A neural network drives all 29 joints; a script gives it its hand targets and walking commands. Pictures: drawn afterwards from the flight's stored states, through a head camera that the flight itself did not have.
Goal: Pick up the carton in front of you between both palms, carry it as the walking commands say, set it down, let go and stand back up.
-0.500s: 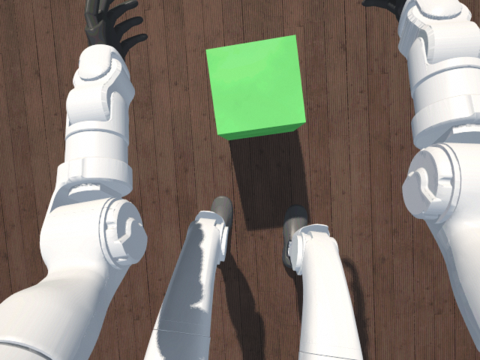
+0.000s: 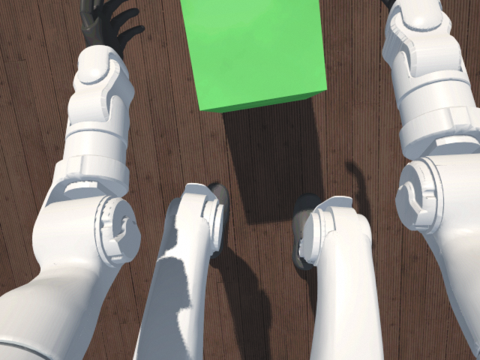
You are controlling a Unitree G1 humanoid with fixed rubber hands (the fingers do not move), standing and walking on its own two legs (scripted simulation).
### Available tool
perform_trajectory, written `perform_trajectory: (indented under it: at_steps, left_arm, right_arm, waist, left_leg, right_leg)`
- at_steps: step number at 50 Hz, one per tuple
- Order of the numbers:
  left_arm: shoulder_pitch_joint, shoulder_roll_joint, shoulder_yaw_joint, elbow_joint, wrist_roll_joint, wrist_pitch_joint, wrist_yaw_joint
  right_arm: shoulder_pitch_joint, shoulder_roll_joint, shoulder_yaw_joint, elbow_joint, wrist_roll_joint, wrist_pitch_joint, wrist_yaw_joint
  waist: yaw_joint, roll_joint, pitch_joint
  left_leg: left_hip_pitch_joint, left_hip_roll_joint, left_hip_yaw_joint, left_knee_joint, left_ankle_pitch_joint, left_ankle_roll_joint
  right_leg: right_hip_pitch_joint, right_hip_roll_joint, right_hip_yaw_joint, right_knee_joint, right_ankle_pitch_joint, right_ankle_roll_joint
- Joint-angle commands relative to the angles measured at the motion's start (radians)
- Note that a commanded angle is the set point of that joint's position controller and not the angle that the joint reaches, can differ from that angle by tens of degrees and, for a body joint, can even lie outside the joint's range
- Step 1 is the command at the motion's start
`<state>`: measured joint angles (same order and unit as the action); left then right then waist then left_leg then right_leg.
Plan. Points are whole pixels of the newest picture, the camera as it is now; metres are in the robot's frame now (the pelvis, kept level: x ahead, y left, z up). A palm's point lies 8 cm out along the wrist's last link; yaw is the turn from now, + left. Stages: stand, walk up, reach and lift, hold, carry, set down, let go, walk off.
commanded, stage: reach and lift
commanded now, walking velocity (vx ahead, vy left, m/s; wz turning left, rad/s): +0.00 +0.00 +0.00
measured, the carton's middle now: (255, 52) +0.53 +0.03 -0.37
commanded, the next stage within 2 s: none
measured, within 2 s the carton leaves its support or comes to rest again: leaves its support in 1.22 s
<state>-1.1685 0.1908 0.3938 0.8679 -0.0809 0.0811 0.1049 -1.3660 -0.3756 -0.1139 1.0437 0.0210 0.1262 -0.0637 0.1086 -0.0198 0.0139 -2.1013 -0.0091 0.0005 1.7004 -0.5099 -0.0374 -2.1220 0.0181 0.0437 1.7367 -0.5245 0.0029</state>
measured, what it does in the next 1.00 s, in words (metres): lowers itself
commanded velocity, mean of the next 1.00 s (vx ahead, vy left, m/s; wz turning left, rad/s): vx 0.00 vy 0.00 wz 0.00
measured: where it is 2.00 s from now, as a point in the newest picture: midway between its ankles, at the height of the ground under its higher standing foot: (257, 238)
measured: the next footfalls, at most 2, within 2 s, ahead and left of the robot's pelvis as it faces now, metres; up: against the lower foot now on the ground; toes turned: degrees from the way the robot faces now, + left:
none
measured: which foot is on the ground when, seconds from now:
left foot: down 0.00-1.00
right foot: down 0.00-1.00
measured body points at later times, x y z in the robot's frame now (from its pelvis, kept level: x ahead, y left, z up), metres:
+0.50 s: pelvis -0.03 +0.01 -0.12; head +0.36 -0.01 +0.09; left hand +0.51 +0.21 -0.32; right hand +0.57 -0.15 -0.32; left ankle +0.09 +0.13 -0.46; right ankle +0.08 -0.12 -0.46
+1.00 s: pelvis -0.03 +0.00 -0.12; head +0.35 -0.02 +0.10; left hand +0.51 +0.18 -0.30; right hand +0.57 -0.12 -0.31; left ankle +0.09 +0.13 -0.46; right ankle +0.08 -0.12 -0.46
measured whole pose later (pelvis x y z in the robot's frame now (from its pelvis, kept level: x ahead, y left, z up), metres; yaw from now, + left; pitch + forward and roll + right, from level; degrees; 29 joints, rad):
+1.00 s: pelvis -0.03 +0.00 -0.12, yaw +1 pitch +35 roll +4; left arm -1.52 0.20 0.29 1.10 -0.16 0.08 0.17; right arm -1.72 -0.42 0.10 1.31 0.17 0.10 -0.08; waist 0.10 0.03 0.45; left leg -2.23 -0.03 0.00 2.15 -0.55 -0.06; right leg -2.26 0.02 0.05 2.21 -0.57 0.00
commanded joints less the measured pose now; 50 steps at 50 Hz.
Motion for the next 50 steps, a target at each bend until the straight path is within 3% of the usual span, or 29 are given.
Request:
perform_trajectory:
  at_steps: [1,8,12,17,22,28,31,36,40,47,50]
  left_arm:
    - [-0.266,0.179,-0.058,-0.118,-0.070,-0.004,0.027]
    - [-0.436,0.220,-0.120,-0.013,-0.129,0.035,0.052]
    - [-0.499,0.216,-0.127,0.090,-0.120,0.026,0.047]
    - [-0.562,0.228,-0.133,0.163,-0.110,-0.008,0.039]
    - [-0.604,0.241,-0.156,0.124,-0.140,-0.035,0.053]
    - [-0.533,0.193,-0.172,0.098,-0.159,-0.045,0.074]
    - [-0.490,0.182,-0.167,0.105,-0.158,-0.042,0.079]
    - [-0.481,0.151,-0.143,0.144,-0.120,-0.042,0.067]
    - [-0.524,0.135,-0.145,0.128,-0.109,-0.043,0.058]
    - [-0.616,-0.026,-0.163,0.114,-0.088,-0.033,0.036]
    - [-0.791,-0.466,-0.229,0.074,-0.064,0.003,-0.077]
  right_arm:
    - [-0.385,-0.141,0.073,-0.128,0.082,-0.010,-0.018]
    - [-0.542,-0.190,0.148,-0.002,0.167,0.024,-0.015]
    - [-0.578,-0.201,0.156,0.103,0.175,0.010,-0.001]
    - [-0.613,-0.222,0.158,0.165,0.174,-0.027,0.010]
    - [-0.670,-0.262,0.192,0.110,0.194,-0.057,0.004]
    - [-0.644,-0.237,0.234,0.042,0.218,-0.064,0.018]
    - [-0.592,-0.215,0.234,0.070,0.218,-0.056,0.016]
    - [-0.537,-0.182,0.199,0.155,0.187,-0.052,0.019]
    - [-0.572,-0.169,0.194,0.154,0.176,-0.058,0.015]
    - [-0.670,0.013,0.232,0.128,0.161,-0.049,0.020]
    - [-0.768,0.488,0.275,0.133,0.126,-0.020,0.122]
  waist:
    - [0.056,-0.147,-1.252]
    - [0.070,-0.141,-1.077]
    - [0.065,-0.117,-0.916]
    - [0.052,-0.088,-0.824]
    - [0.059,-0.108,-0.913]
    - [0.061,-0.123,-0.974]
    - [0.058,-0.135,-0.971]
    - [0.042,-0.095,-0.797]
    - [0.034,-0.083,-0.781]
    - [0.034,-0.115,-0.762]
    - [0.023,-0.122,-0.710]
  left_leg:
    - [0.499,-0.042,0.098,0.007,0.452,-0.043]
    - [0.424,-0.011,0.104,0.121,0.223,-0.025]
    - [0.387,0.004,0.089,0.178,0.171,-0.022]
    - [0.395,0.009,0.072,0.250,0.216,-0.023]
    - [0.432,-0.006,0.070,0.304,0.332,-0.027]
    - [0.554,-0.029,0.063,0.338,0.478,-0.016]
    - [0.543,-0.036,0.071,0.334,0.457,-0.017]
    - [0.437,-0.031,0.072,0.322,0.349,-0.023]
    - [0.405,-0.032,0.075,0.320,0.310,-0.027]
    - [0.405,-0.058,0.083,0.317,0.257,-0.028]
    - [0.392,-0.087,0.092,0.332,0.243,-0.018]
  right_leg:
    - [0.812,0.044,-0.037,0.034,0.471,0.014]
    - [0.672,0.015,-0.043,0.131,0.198,0.012]
    - [0.552,-0.001,-0.030,0.180,0.127,0.010]
    - [0.482,-0.010,-0.019,0.252,0.159,0.009]
    - [0.547,-0.013,-0.018,0.326,0.260,0.010]
    - [0.520,-0.004,-0.038,0.365,0.348,0.012]
    - [0.525,0.001,-0.041,0.356,0.340,0.015]
    - [0.413,0.001,-0.025,0.324,0.246,0.008]
    - [0.418,0.002,-0.014,0.308,0.224,0.004]
    - [0.510,0.023,-0.009,0.298,0.188,0.004]
    - [0.479,0.055,-0.027,0.307,0.183,-0.004]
